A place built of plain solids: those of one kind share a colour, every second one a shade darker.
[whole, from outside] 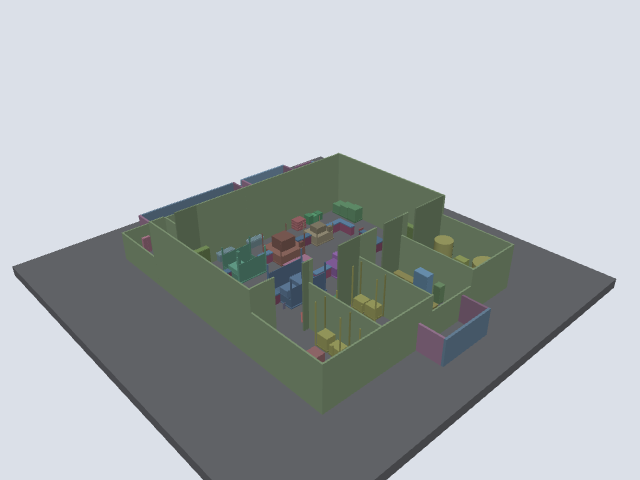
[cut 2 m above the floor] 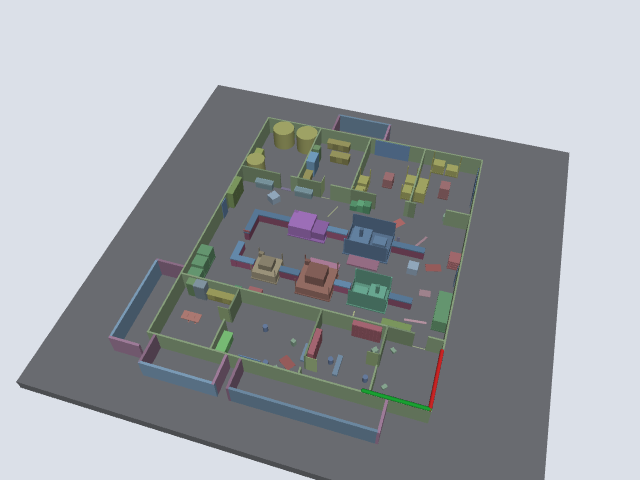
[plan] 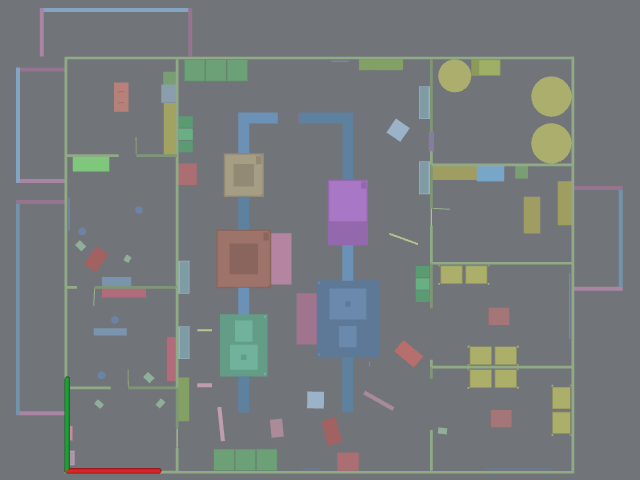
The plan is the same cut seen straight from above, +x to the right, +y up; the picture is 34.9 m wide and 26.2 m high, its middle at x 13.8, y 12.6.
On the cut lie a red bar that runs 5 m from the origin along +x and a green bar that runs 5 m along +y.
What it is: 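A trial; a factory floor where things are made along one folded line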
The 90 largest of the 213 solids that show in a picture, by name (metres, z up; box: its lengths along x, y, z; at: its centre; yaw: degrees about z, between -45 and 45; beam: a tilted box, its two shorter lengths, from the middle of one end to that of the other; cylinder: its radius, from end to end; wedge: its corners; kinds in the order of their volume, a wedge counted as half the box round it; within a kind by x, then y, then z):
{
 "wall_1": {"box": [0.15, 4.83, 2.95], "at": [-0.07, 2.27, 1.43]},
 "wall_2": {"box": [0.15, 5.78, 2.95], "at": [-0.07, 7.27, 1.43]},
 "wall_3": {"box": [0.15, 7.5, 2.95], "at": [-0.07, 13.61, 1.43]},
 "wall_4": {"box": [0.15, 5.55, 2.95], "at": [-0.07, 19.84, 1.43]},
 "wall_5": {"box": [2.38, 0.15, 2.95], "at": [1.19, 4.53, 1.43]},
 "wall_6": {"box": [2.81, 0.15, 2.95], "at": [1.41, 17.21, 1.43]},
 "wall_7": {"box": [6.3, 0.15, 2.95], "at": [3.0, -0.07, 1.43]},
 "wall_8": {"box": [6.3, 0.15, 2.95], "at": [3.0, 22.54, 1.43]},
 "wall_9": {"box": [4.51, 0.15, 2.95], "at": [3.74, 10.01, 1.43]},
 "wall_10": {"box": [2.67, 0.15, 2.95], "at": [4.67, 4.53, 1.43]},
 "wall_11": {"box": [2.23, 0.15, 2.95], "at": [4.88, 17.21, 1.43]},
 "wall_12": {"box": [0.15, 1.25, 6.55], "at": [6.0, 0.63, 3.23]},
 "wall_13": {"box": [0.15, 2.23, 6.55], "at": [6.0, 3.42, 3.23]},
 "wall_14": {"box": [0.15, 5.48, 6.55], "at": [6.0, 7.27, 3.23]},
 "wall_15": {"box": [0.15, 7.2, 6.55], "at": [6.0, 13.61, 3.23]},
 "wall_16": {"box": [0.15, 5.25, 6.55], "at": [6.0, 19.84, 3.23]},
 "wall_17": {"box": [14.18, 0.15, 6.55], "at": [12.94, -0.07, 3.23]},
 "wall_18": {"box": [14.18, 0.15, 6.55], "at": [12.94, 22.54, 3.23]},
 "wall_19": {"box": [0.15, 2.23, 6.55], "at": [19.88, 1.11, 3.23]},
 "wall_20": {"box": [0.15, 2.46, 6.55], "at": [19.88, 10.1, 3.23]},
 "wall_21": {"box": [0.15, 2.04, 6.55], "at": [19.88, 12.35, 3.23]},
 "wall_22": {"box": [0.15, 2.38, 6.55], "at": [19.88, 15.51, 3.23]},
 "wall_23": {"box": [0.15, 3.96, 6.55], "at": [19.88, 20.48, 3.23]},
 "wall_24": {"box": [7.95, 0.15, 4.55], "at": [23.7, -0.07, 2.23]},
 "wall_25": {"box": [7.65, 0.15, 4.55], "at": [23.7, 5.66, 2.23]},
 "wall_26": {"box": [7.65, 0.15, 4.55], "at": [23.7, 11.33, 2.23]},
 "wall_27": {"box": [7.65, 0.15, 4.55], "at": [23.7, 16.7, 2.23]},
 "wall_28": {"box": [7.95, 0.15, 4.55], "at": [23.7, 22.54, 2.23]},
 "wall_29": {"box": [0.15, 5.96, 4.55], "at": [27.61, 2.83, 2.23]},
 "wall_30": {"box": [0.15, 5.97, 4.55], "at": [27.61, 8.49, 2.23]},
 "wall_31": {"box": [0.15, 5.67, 2.95], "at": [27.61, 14.02, 1.43]},
 "wall_32": {"box": [0.15, 6.06, 4.55], "at": [27.61, 19.58, 2.23]},
 "tank_1": {"cylinder": 0.9, "from": [21.16, 21.56, 0.0], "to": [21.16, 21.56, 2.6]},
 "tank_2": {"cylinder": 1.1, "from": [26.43, 17.88, 0.0], "to": [26.43, 17.88, 3.0]},
 "tank_3": {"cylinder": 1.1, "from": [26.43, 20.43, 0.0], "to": [26.43, 20.43, 3.0]},
 "yard_wall_1": {"box": [0.22, 11.75, 2.65], "at": [-2.69, 8.9, 1.27]},
 "yard_wall_2": {"box": [0.22, 6.3, 2.65], "at": [-2.69, 18.86, 1.27]},
 "yard_wall_3": {"box": [8.33, 0.22, 2.65], "at": [2.67, 25.15, 1.27]},
 "yard_wall_4": {"box": [0.22, 5.72, 2.65], "at": [30.22, 12.69, 1.27]},
 "yard_cheek_1": {"box": [2.65, 0.22, 2.65], "at": [-1.48, 3.14, 1.27]},
 "yard_cheek_2": {"box": [2.65, 0.22, 2.65], "at": [-1.48, 14.67, 1.27]},
 "yard_cheek_3": {"box": [2.65, 0.22, 2.65], "at": [-1.48, 15.82, 1.27]},
 "yard_cheek_4": {"box": [2.65, 0.22, 2.65], "at": [-1.48, 21.9, 1.27]},
 "yard_cheek_5": {"box": [0.22, 2.65, 2.65], "at": [-1.39, 23.93, 1.27]},
 "yard_cheek_6": {"box": [0.22, 2.65, 2.65], "at": [6.72, 23.93, 1.27]},
 "yard_cheek_7": {"box": [2.65, 0.22, 2.65], "at": [29.0, 9.94, 1.27]},
 "yard_cheek_8": {"box": [2.65, 0.22, 2.65], "at": [29.0, 15.44, 1.27]},
 "filler_1": {"box": [3.0, 3.2, 0.15], "at": [9.64, 11.57, 0.03]},
 "filler_2": {"box": [2.84, 3.04, 0.85], "at": [9.64, 11.57, 0.53]},
 "filler_3": {"box": [1.56, 1.67, 1.15], "at": [9.64, 11.57, 1.52]},
 "conveyor_body_1": {"box": [0.48, 1.99, 0.97], "at": [9.64, 4.17, 0.43]},
 "conveyor_body_2": {"box": [0.48, 1.81, 0.97], "at": [9.64, 14.06, 0.43]},
 "conveyor_body_3": {"box": [0.48, 2.22, 0.97], "at": [9.64, 18.45, 0.43]},
 "conveyor_body_4": {"box": [2.16, 0.48, 0.97], "at": [10.42, 19.26, 0.43]},
 "conveyor_body_5": {"box": [3.02, 0.48, 0.97], "at": [14.11, 19.26, 0.43]},
 "conveyor_body_6": {"box": [0.48, 3.0, 0.97], "at": [15.32, 4.7, 0.43]},
 "conveyor_body_7": {"box": [0.48, 1.94, 0.97], "at": [15.32, 11.35, 0.43]},
 "conveyor_body_8": {"box": [0.48, 3.4, 0.97], "at": [15.32, 17.58, 0.43]},
 "packer_1": {"box": [1.63, 1.24, 0.85], "at": [15.32, 13.0, 0.53]},
 "packer_2": {"box": [2.2, 3.6, 0.15], "at": [15.32, 14.1, 0.03]},
 "packer_3": {"box": [2.04, 2.2, 1.25], "at": [15.32, 14.72, 0.72]},
 "pallet_row_1": {"box": [1.09, 1.14, 0.94], "at": [6.96, 21.86, 0.62]},
 "pallet_row_2": {"box": [1.09, 1.14, 1.22], "at": [8.12, 21.86, 0.76]},
 "pallet_row_3": {"box": [1.09, 1.14, 1.25], "at": [8.56, 0.6, 0.78]},
 "pallet_row_4": {"box": [1.09, 1.14, 1.34], "at": [9.29, 21.86, 0.82]},
 "pallet_row_5": {"box": [1.09, 1.14, 0.94], "at": [9.72, 0.6, 0.62]},
 "pallet_row_6": {"box": [1.09, 1.14, 0.82], "at": [10.89, 0.6, 0.56]},
 "pallet_rack_1": {"box": [1.12, 0.94, 0.88], "at": [20.98, 10.71, 0.59]},
 "pallet_rack_2": {"box": [1.12, 0.94, 1.01], "at": [22.34, 10.71, 0.65]},
 "pallet_rack_3": {"box": [1.12, 0.94, 1.11], "at": [22.57, 5.04, 0.7]},
 "pallet_rack_4": {"box": [1.12, 0.94, 0.78], "at": [22.57, 6.29, 0.54]},
 "pallet_rack_5": {"box": [1.12, 0.94, 0.77], "at": [23.93, 5.04, 0.54]},
 "pallet_rack_6": {"box": [1.12, 0.94, 0.87], "at": [23.93, 6.29, 0.58]},
 "pallet_rack_7": {"box": [0.94, 1.12, 0.97], "at": [26.98, 3.98, 0.64]},
 "palletiser_1": {"box": [0.96, 1.16, 0.74], "at": [15.32, 7.33, 0.62]},
 "palletiser_2": {"box": [3.4, 4.2, 0.15], "at": [15.32, 8.3, 0.03]},
 "palletiser_3": {"box": [2.01, 1.7, 0.95], "at": [15.32, 9.11, 0.57]},
 "switch_panel_1": {"box": [0.58, 2.4, 2.0], "at": [6.36, 3.9, 1.1]},
 "switch_panel_2": {"box": [2.4, 0.58, 2.0], "at": [17.13, 22.17, 1.1]},
 "labeller_1": {"box": [2.04, 2.24, 0.85], "at": [9.64, 16.14, 0.53]},
 "labeller_2": {"box": [1.12, 1.23, 0.65], "at": [9.64, 16.14, 1.27]},
 "lockers_1": {"box": [2.4, 0.48, 1.7], "at": [3.1, 9.7, 0.95]},
 "lockers_2": {"box": [0.48, 2.4, 1.7], "at": [5.69, 6.11, 0.95]},
 "depalletiser_1": {"box": [1.51, 1.36, 0.95], "at": [9.64, 6.2, 0.57]},
 "depalletiser_2": {"box": [2.6, 3.4, 0.15], "at": [9.64, 6.85, 0.03]},
 "fume_cupboard_1": {"box": [1.5, 0.83, 2.2], "at": [23.11, 16.21, 1.2]},
 "pallet_stack_1": {"box": [1.12, 0.94, 0.95], "at": [23.57, 8.43, 0.62]},
 "pallet_stack_2": {"box": [1.12, 0.94, 1.23], "at": [23.69, 2.85, 0.76]},
 "vending_1": {"box": [0.78, 1.0, 1.75], "at": [5.54, 20.59, 0.97]},
 "pump_skid_1": {"box": [1.12, 0.8, 1.08], "at": [23.05, 22.01, 0.66]}
}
